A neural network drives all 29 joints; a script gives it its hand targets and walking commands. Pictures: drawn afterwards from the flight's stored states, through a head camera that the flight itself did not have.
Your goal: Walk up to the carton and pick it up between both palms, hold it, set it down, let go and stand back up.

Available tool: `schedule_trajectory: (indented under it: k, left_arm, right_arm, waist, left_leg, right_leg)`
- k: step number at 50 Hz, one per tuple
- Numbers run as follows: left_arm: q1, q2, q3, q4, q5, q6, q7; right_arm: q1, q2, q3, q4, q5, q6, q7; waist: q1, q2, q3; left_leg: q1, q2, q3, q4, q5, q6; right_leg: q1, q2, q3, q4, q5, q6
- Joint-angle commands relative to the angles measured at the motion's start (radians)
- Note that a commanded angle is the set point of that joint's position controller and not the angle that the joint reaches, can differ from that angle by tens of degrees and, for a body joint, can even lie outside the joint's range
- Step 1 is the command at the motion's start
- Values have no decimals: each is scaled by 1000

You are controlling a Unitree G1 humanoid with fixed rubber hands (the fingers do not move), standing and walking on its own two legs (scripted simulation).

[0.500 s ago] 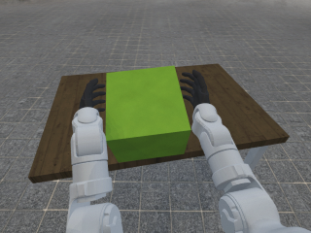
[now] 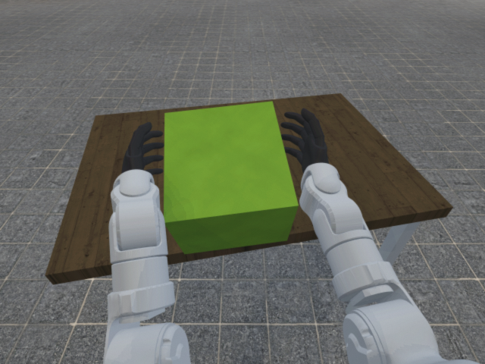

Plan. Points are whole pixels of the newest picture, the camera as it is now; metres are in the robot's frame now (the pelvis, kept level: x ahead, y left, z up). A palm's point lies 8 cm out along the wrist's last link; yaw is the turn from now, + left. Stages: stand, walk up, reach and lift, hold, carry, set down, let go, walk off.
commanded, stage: set down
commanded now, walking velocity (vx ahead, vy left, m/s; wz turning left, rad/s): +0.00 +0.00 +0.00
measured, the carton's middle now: (227, 178) +0.38 +0.02 +0.13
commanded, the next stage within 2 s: none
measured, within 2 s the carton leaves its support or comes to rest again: neither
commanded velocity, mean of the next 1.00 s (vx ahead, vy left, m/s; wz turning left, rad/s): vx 0.00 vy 0.00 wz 0.00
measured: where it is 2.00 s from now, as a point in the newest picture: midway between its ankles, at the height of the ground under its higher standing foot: outside the picture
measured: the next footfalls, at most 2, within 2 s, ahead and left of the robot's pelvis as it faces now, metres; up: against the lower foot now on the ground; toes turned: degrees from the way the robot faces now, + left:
none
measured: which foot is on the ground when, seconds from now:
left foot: down 0.00-1.00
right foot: down 0.00-1.00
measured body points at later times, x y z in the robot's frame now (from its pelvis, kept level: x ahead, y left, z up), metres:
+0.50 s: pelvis +0.01 +0.01 +0.00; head -0.03 +0.02 +0.45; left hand +0.37 +0.17 +0.16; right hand +0.39 -0.10 +0.18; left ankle +0.06 +0.12 -0.75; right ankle +0.02 -0.09 -0.75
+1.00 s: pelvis +0.03 -0.01 +0.00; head +0.00 +0.02 +0.45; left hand +0.40 +0.17 +0.13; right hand +0.42 -0.10 +0.16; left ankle +0.06 +0.12 -0.75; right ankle +0.02 -0.09 -0.75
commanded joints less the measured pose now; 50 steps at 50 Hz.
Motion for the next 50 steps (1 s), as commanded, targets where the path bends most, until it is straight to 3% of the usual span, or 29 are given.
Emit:
schedule_trajectory:
  k: [1,2,7,9,11,12,14,16,17,19,20,26,27,28,32,38,39,43,46,50]
  left_arm:
    - [-612,-401,-396,-123,-180,-70,-148]
    - [-624,-391,-404,-112,-186,-69,-146]
    - [-690,-399,-389,-114,-180,-86,-157]
    - [-685,-398,-376,-114,-165,-108,-157]
    - [-668,-382,-343,-82,-149,-122,-168]
    - [-653,-382,-339,-77,-151,-139,-174]
    - [-647,-385,-328,-54,-138,-174,-179]
    - [-623,-381,-320,-21,-117,-215,-183]
    - [-595,-384,-307,1,-115,-228,-187]
    - [-591,-401,-341,-26,-115,-263,-182]
    - [-585,-409,-337,7,-109,-276,-180]
    - [-585,-441,-411,6,-149,-355,-139]
    - [-586,-435,-413,13,-147,-365,-132]
    - [-599,-444,-430,14,-149,-371,-130]
    - [-597,-435,-416,43,-152,-393,-114]
    - [-584,-436,-409,44,-159,-420,-107]
    - [-585,-445,-422,56,-164,-423,-106]
    - [-533,-413,-353,131,-135,-417,-126]
    - [-554,-418,-342,118,-131,-419,-144]
    - [-571,-431,-345,118,-150,-445,-144]
  right_arm:
    - [-682,426,357,-284,55,-15,134]
    - [-682,424,349,-292,43,-10,132]
    - [-648,425,269,-186,-10,-4,138]
    - [-614,422,244,-163,-30,-18,149]
    - [-574,400,211,-90,-46,-29,154]
    - [-572,401,190,-108,-64,-54,157]
    - [-566,397,168,-83,-100,-89,163]
    - [-527,385,131,-45,-136,-139,171]
    - [-528,383,138,-57,-147,-158,175]
    - [-528,380,148,-68,-148,-213,180]
    - [-539,371,138,-46,-166,-231,181]
    - [-586,372,186,-85,-172,-347,185]
    - [-585,373,193,-66,-169,-356,186]
    - [-586,379,186,-49,-172,-360,185]
    - [-602,376,198,-33,-175,-378,188]
    - [-561,407,232,-2,-152,-374,183]
    - [-556,409,222,18,-151,-374,179]
    - [-507,406,209,89,-163,-349,168]
    - [-497,397,174,105,-176,-345,156]
    - [-508,411,167,82,-188,-358,156]
  waist:
    - [61,61,-396]
    - [45,55,-408]
    - [27,78,-351]
    - [29,99,-334]
    - [22,92,-295]
    - [16,92,-301]
    - [27,92,-311]
    - [15,102,-278]
    - [27,79,-287]
    - [34,92,-322]
    - [23,95,-300]
    - [50,72,-411]
    - [61,74,-412]
    - [54,95,-390]
    - [85,74,-429]
    - [106,69,-483]
    - [84,86,-504]
    - [99,57,-384]
    - [66,71,-341]
    - [73,67,-390]
  left_leg:
    - [180,-39,18,8,128,22]
    - [162,-40,19,6,100,30]
    - [124,-33,31,-20,-16,32]
    - [141,-32,29,-19,35,26]
    - [141,-27,39,-35,-2,19]
    - [133,-31,43,-33,1,16]
    - [132,-31,39,-41,-13,19]
    - [132,-28,47,-43,29,9]
    - [137,-26,47,-38,37,13]
    - [166,-17,42,-21,129,-5]
    - [184,-22,45,-18,134,-10]
    - [242,-8,30,25,286,-28]
    - [215,-12,35,26,259,-24]
    - [202,-13,35,15,241,-25]
    - [175,-13,39,9,222,-15]
    - [134,-21,37,13,278,-6]
    - [147,-21,33,22,296,-8]
    - [70,-30,38,-2,234,10]
    - [57,-29,39,-16,212,6]
    - [75,-36,46,10,293,-7]
  right_leg:
    - [-58,11,10,-55,101,79]
    - [-64,7,13,-53,93,79]
    - [-108,2,13,-75,-30,66]
    - [-127,1,8,-64,-6,66]
    - [-108,5,0,-71,-29,63]
    - [-104,0,-2,-70,-28,61]
    - [-99,-3,-8,-81,-46,58]
    - [-92,-7,-21,-74,-12,61]
    - [-84,-5,-22,-75,5,64]
    - [-79,4,-41,-66,52,58]
    - [-93,6,-43,-78,37,59]
    - [-99,14,-48,-72,119,45]
    - [-81,12,-46,-75,109,46]
    - [-93,10,-44,-73,102,46]
    - [-67,-1,-35,-67,131,50]
    - [20,-7,-15,-42,279,67]
    - [21,-8,-10,-35,308,70]
    - [59,-25,7,-34,329,85]
    - [67,-27,9,-35,346,84]
    - [65,-22,1,-21,405,93]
